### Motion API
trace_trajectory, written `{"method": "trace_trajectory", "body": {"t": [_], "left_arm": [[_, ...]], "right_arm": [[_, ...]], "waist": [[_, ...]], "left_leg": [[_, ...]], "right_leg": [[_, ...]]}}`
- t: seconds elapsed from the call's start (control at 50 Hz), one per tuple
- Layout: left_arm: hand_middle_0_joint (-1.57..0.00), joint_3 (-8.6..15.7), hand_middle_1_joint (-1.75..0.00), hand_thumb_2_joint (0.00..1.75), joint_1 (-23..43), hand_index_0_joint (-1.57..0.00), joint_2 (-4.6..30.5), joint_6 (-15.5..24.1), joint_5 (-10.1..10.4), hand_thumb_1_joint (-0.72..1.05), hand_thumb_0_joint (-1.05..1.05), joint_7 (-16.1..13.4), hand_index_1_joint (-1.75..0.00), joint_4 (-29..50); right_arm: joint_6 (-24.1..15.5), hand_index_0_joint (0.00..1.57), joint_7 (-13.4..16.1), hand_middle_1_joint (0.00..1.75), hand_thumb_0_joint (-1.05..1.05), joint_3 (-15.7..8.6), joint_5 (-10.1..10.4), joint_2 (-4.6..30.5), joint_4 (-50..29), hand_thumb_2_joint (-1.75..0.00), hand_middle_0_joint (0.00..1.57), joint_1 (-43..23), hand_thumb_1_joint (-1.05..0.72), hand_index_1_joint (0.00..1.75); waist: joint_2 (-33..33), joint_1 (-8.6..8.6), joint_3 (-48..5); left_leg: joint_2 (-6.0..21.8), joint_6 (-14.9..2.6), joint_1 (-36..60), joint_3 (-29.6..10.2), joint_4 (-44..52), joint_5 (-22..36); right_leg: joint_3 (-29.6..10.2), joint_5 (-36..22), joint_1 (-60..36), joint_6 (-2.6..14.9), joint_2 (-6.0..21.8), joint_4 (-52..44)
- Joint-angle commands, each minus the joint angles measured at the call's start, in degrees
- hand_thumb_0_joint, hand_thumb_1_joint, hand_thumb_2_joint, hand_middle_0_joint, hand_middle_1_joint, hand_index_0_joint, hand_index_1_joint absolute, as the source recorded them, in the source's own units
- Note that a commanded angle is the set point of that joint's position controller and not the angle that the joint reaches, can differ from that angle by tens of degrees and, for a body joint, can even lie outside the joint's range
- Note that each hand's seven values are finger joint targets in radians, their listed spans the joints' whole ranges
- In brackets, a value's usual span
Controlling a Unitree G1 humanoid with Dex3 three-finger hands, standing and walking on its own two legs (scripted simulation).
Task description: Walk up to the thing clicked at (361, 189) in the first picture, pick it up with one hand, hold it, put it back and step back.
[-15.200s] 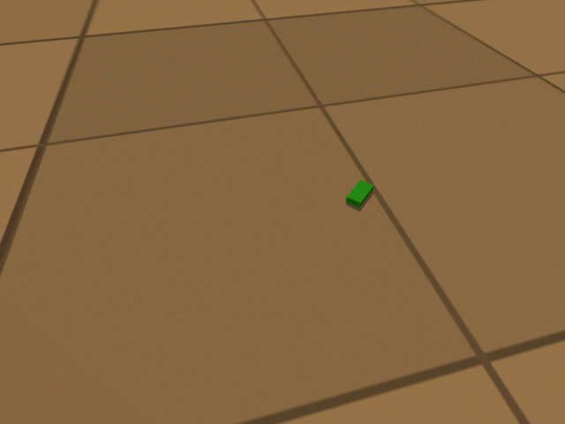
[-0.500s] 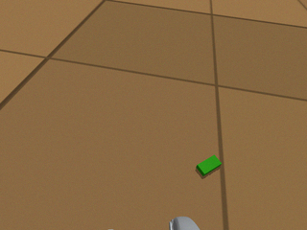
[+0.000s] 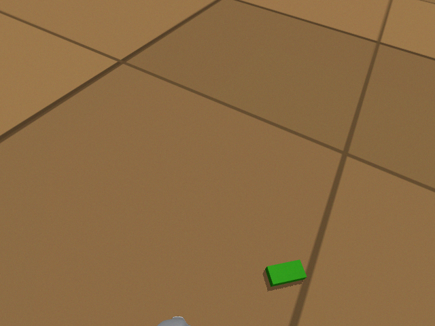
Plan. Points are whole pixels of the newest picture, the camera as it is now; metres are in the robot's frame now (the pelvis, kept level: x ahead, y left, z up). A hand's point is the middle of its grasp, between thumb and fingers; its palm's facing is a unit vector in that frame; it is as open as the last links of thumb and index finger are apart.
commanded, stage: walk up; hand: left
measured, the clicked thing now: (285, 272) +0.47 -0.32 -0.72
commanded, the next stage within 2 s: none
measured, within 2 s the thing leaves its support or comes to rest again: neither
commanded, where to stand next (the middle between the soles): +0.14 -0.63 m, yaw +12 degrees
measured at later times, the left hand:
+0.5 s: hand out of the picture +0.10 +0.01 -0.14, palm faces +0.08 -0.92 -0.38, open 7.4 cm
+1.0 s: hand out of the picture +0.14 -0.19 -0.14, palm faces +0.06 -0.93 -0.37, open 7.4 cm
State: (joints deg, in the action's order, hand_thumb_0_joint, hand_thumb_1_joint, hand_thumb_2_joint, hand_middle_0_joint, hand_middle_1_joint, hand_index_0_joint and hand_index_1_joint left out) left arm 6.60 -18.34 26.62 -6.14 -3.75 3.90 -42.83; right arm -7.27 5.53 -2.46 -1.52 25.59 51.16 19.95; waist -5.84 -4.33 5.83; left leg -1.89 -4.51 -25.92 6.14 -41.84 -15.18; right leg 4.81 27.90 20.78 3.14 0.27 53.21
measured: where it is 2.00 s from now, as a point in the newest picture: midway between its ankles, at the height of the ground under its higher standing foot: outside the picture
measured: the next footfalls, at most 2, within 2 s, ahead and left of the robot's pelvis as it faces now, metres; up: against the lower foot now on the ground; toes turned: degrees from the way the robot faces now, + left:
right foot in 0.36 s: +0.12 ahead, -0.38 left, +0.00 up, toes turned +2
left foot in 0.78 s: +0.11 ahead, -0.28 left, +0.00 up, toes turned +12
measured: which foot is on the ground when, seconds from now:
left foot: down 0.00-0.38, up 0.40-0.76, down 0.78-1.00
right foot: up 0.00-0.34, down 0.36-0.80, up 0.82-1.00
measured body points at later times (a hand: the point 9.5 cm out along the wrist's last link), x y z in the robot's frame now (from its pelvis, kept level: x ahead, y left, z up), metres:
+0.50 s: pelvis +0.04 -0.28 -0.01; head +0.06 -0.27 +0.44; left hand +0.09 +0.06 -0.11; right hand +0.12 -0.66 -0.10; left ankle +0.05 -0.09 -0.64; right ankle +0.08 -0.39 -0.71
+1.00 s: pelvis +0.05 -0.49 +0.00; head +0.10 -0.45 +0.44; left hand +0.14 -0.14 -0.11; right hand +0.17 -0.84 -0.07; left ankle +0.07 -0.29 -0.70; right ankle +0.10 -0.69 -0.61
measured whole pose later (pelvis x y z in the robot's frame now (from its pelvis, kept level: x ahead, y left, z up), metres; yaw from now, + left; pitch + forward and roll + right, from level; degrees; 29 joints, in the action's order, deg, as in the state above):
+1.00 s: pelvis +0.05 -0.49 +0.00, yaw +8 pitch -1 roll +1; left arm 5.6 -9.8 27.4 -6.1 -2.5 4.3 -39.3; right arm -4.6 7.5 -3.0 -1.2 25.9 48.4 16.6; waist -5.6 -0.1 8.9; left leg 7.2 -0.7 -23.8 0.2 -45.2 -20.0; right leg -15.0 24.9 35.9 -1.3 0.9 77.9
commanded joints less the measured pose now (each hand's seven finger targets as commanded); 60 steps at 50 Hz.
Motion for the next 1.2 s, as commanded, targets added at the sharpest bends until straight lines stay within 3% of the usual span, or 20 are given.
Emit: {"method": "trace_trajectory", "body": {"t": [0.0, 0.08, 0.24, 0.3, 0.34, 0.36, 0.4, 0.5, 0.64, 0.74, 0.76, 0.78, 0.82, 0.88, 1.02, 1.08, 1.1, 1.12, 1.14, 1.18], "left_arm": [[-0.20, 2.54, -0.30, 0.90, -0.62, -0.20, 13.36, 1.13, -0.38, 0.90, 0.00, -0.56, -0.30, 6.70], [-0.20, 3.85, -0.30, 0.90, 1.76, -0.20, 12.69, 1.51, -0.49, 0.90, 0.00, 0.08, -0.30, 5.36], [-0.20, 3.98, -0.30, 0.90, 5.55, -0.20, 11.87, 0.86, 0.52, 0.90, 0.00, 1.17, -0.30, 6.50], [-0.20, 4.69, -0.30, 0.90, 0.79, -0.20, 12.31, 1.15, 1.00, 0.90, 0.00, 1.22, -0.30, 5.03], [-0.20, 5.86, -0.30, 0.90, -9.43, -0.20, 12.74, 1.91, 0.36, 0.90, 0.00, 0.63, -0.30, 0.64], [-0.20, 6.45, -0.30, 0.90, -13.57, -0.20, 17.40, 2.68, -1.07, 0.90, 0.00, -0.02, -0.30, 0.59], [-0.20, 6.23, -0.30, 0.90, 7.38, -0.20, 23.73, 3.62, 0.62, 0.90, 0.00, -1.13, -0.30, 6.93], [-0.20, 3.79, -0.30, 0.90, 8.24, -0.20, 13.94, 3.83, -0.11, 0.90, 0.00, -1.64, -0.30, 4.59], [-0.20, 1.95, -0.30, 0.90, 4.74, -0.20, 9.02, 3.83, -0.42, 0.90, 0.00, -1.84, -0.30, 7.01], [-0.20, 0.40, -0.30, 0.90, 12.65, -0.20, 8.30, 3.65, -0.63, 0.90, 0.00, -1.72, -0.30, 12.03], [-0.20, -0.11, -0.30, 0.90, 10.56, -0.20, 6.35, 4.14, -0.29, 0.90, 0.00, -1.97, -0.30, 12.52], [-0.20, 0.64, -0.30, 0.90, 5.03, -0.20, 6.07, 3.74, -0.35, 0.90, 0.00, -1.85, -0.30, 11.64], [-0.20, 2.78, -0.30, 0.90, 4.77, -0.20, 14.79, 1.86, -0.17, 0.90, 0.00, -2.14, -0.30, 9.57], [-0.20, 3.67, -0.30, 0.90, 9.65, -0.20, 12.72, 2.28, 1.29, 0.90, 0.00, -1.24, -0.30, 8.79], [-0.20, 2.81, -0.30, 0.90, 8.16, -0.20, 9.22, 1.82, 1.93, 0.90, 0.00, 1.25, -0.30, 9.25], [-0.20, 3.94, -0.30, 0.90, -3.23, -0.20, 9.64, 1.77, 0.94, 0.90, 0.00, 0.36, -0.30, 3.05], [-0.20, 4.68, -0.30, 0.90, -9.07, -0.20, 12.01, 2.09, 0.13, 0.90, 0.00, 0.13, -0.30, 1.40], [-0.20, 5.24, -0.30, 0.90, -8.93, -0.20, 17.02, 2.58, -0.75, 0.90, 0.00, -0.18, -0.30, 3.01], [-0.20, 5.73, -0.30, 0.90, 3.94, -0.20, 23.24, 2.72, -0.21, 0.90, 0.00, -0.74, -0.30, 7.30], [-0.20, 5.25, -0.30, 0.90, 11.01, -0.20, 19.35, 2.44, 1.01, 0.90, 0.00, -1.34, -0.30, 9.23]], "right_arm": [[1.23, 0.20, 3.03, 0.30, 0.00, -6.76, 1.82, 21.96, -3.12, -0.90, 0.20, 5.24, -0.90, 0.30], [0.66, 0.20, 1.81, 0.30, 0.00, -5.17, 0.75, 18.80, -2.54, -0.90, 0.20, 6.09, -0.90, 0.30], [1.09, 0.20, 0.73, 0.30, 0.00, -6.91, -0.63, 24.29, -3.88, -0.90, 0.20, 4.61, -0.90, 0.30], [1.72, 0.20, 0.90, 0.30, 0.00, -7.09, -0.72, 25.34, -5.15, -0.90, 0.20, -2.11, -0.90, 0.30], [2.70, 0.20, 1.30, 0.30, 0.00, -5.28, -0.96, 19.63, -4.86, -0.90, 0.20, -5.34, -0.90, 0.30], [3.16, 0.20, 1.58, 0.30, 0.00, -3.04, 0.21, 12.57, -5.50, -0.90, 0.20, -4.97, -0.90, 0.30], [3.61, 0.20, 3.72, 0.30, 0.00, -4.50, 0.32, 13.82, -3.84, -0.90, 0.20, -0.37, -0.90, 0.30], [3.85, 0.20, 2.28, 0.30, 0.00, -3.90, 2.66, 15.47, 4.10, -0.90, 0.20, 6.94, -0.90, 0.30], [3.40, 0.20, 1.55, 0.30, 0.00, -3.01, 2.15, 12.43, 1.07, -0.90, 0.20, 4.16, -0.90, 0.30], [3.62, 0.20, 2.03, 0.30, 0.00, -4.56, 2.48, 13.63, 2.66, -0.90, 0.20, 16.30, -0.90, 0.30], [3.55, 0.20, 2.58, 0.30, 0.00, -5.45, 1.80, 15.67, 1.94, -0.90, 0.20, 17.60, -0.90, 0.30], [3.60, 0.20, 3.26, 0.30, 0.00, -6.84, 0.65, 19.49, -1.67, -0.90, 0.20, 13.30, -0.90, 0.30], [2.73, 0.20, 4.72, 0.30, 0.00, -7.84, 2.53, 21.97, -5.23, -0.90, 0.20, 2.07, -0.90, 0.30], [2.49, 0.20, 4.70, 0.30, 0.00, -6.00, 0.92, 17.12, -5.38, -0.90, 0.20, 0.15, -0.90, 0.30], [1.82, 0.20, 2.30, 0.30, 0.00, -7.69, -1.04, 23.57, -4.48, -0.90, 0.20, -0.62, -0.90, 0.30], [3.09, 0.20, 1.72, 0.30, 0.00, -6.35, -1.22, 19.99, -4.12, -0.90, 0.20, -5.75, -0.90, 0.30], [3.97, 0.20, 1.81, 0.30, 0.00, -4.57, -1.08, 14.42, -4.25, -0.90, 0.20, -5.29, -0.90, 0.30], [4.70, 0.20, 1.91, 0.30, 0.00, -2.82, -0.14, 9.82, -6.31, -0.90, 0.20, -6.02, -0.90, 0.30], [4.81, 0.20, 3.20, 0.30, 0.00, -4.67, 0.26, 12.11, -8.05, -0.90, 0.20, -7.99, -0.90, 0.30], [4.70, 0.20, 2.87, 0.30, 0.00, -5.42, 1.44, 15.99, -3.04, -0.90, 0.20, -6.21, -0.90, 0.30]], "waist": [[4.36, 3.75, -9.62], [8.87, 4.44, -4.78], [19.67, 6.03, -2.40], [22.88, 1.51, -4.48], [9.42, -5.67, -9.27], [-11.42, -9.56, -6.13], [-12.45, 1.92, -3.38], [-7.52, 3.58, -1.38], [-3.00, 0.76, -4.71], [2.96, 8.57, -6.92], [12.54, 9.90, -9.81], [19.90, 7.68, -11.69], [10.54, 5.40, -9.81], [2.96, 4.35, -5.25], [18.49, 3.63, -5.47], [12.16, -3.60, -10.82], [-0.03, -7.83, -11.83], [-14.72, -7.46, -9.02], [-19.21, -2.21, -8.10], [-7.24, 1.78, -3.87]], "left_leg": [[29.04, -9.37, 19.55, -41.53, 22.58, -6.75], [19.08, -8.72, 7.11, -25.95, 16.75, -3.51], [16.02, -9.15, -0.31, -24.57, 15.12, -19.07], [17.44, -7.92, -7.41, -22.91, 12.14, -14.97], [8.68, -2.61, -15.77, -10.80, -7.36, -12.41], [-0.97, 1.27, -27.95, -4.15, -29.76, -18.23], [2.34, 1.85, -25.69, -11.19, -37.00, -18.49], [3.26, 1.17, -15.85, -9.50, -27.95, -9.92], [1.68, 0.88, -6.97, -6.22, -9.52, -8.29], [3.16, -1.50, 20.55, -4.66, 9.97, 7.19], [10.67, -5.83, 28.66, -17.00, 14.15, 12.20], [29.60, -16.02, 30.20, -43.87, 15.26, 18.99], [40.11, -21.98, 17.62, -47.83, 15.54, 20.61], [22.58, -12.59, 8.53, -22.48, 10.30, 18.71], [16.87, -7.76, 3.93, -10.39, 8.09, 11.70], [10.81, -2.45, -7.01, -3.18, -7.38, 7.17], [7.61, 0.13, -17.39, -0.05, -22.68, -5.55], [1.08, 1.71, -27.24, -1.80, -34.72, -26.79], [1.05, 2.16, -21.85, -9.22, -38.35, -26.36], [5.25, 2.65, -16.95, -11.03, -36.16, -16.81]], "right_leg": [[-12.37, 1.54, 19.84, -1.83, 5.74, 18.05], [-11.63, -2.94, 14.37, -3.10, 6.85, 16.27], [-7.22, -0.92, 14.96, -4.37, 6.19, 8.66], [-4.61, -0.96, 4.73, -3.57, 5.92, 0.41], [-1.99, -4.01, -11.08, -2.67, 1.38, -15.33], [-21.15, 3.69, -10.64, -1.10, 11.55, -28.98], [-45.71, 8.91, -2.61, 6.67, 21.79, -43.40], [-18.30, -10.58, -5.57, 4.48, 11.15, -28.08], [-16.52, -33.03, -13.68, 6.10, 13.48, -26.93], [-7.75, -40.46, 5.90, -6.31, 8.28, -14.00], [-5.54, -30.95, 13.84, -8.44, 3.70, 1.91], [-7.93, 5.11, 24.96, -11.54, -1.08, 19.38], [-22.96, 10.26, 21.99, -9.63, 5.83, 36.54], [-23.40, -2.12, 18.54, -5.93, -0.12, 33.75], [-6.59, 1.00, 9.19, -4.86, 4.12, 2.47], [-1.07, -11.92, -10.62, -3.72, -0.84, -13.30], [-5.23, -13.02, -15.83, -1.59, 0.02, -15.83], [-28.95, -12.13, -9.27, 1.84, 11.89, -23.01], [-46.62, -8.14, -0.62, 7.54, 16.45, -37.92], [-38.80, 0.79, 3.15, 7.62, 14.78, -35.65]]}}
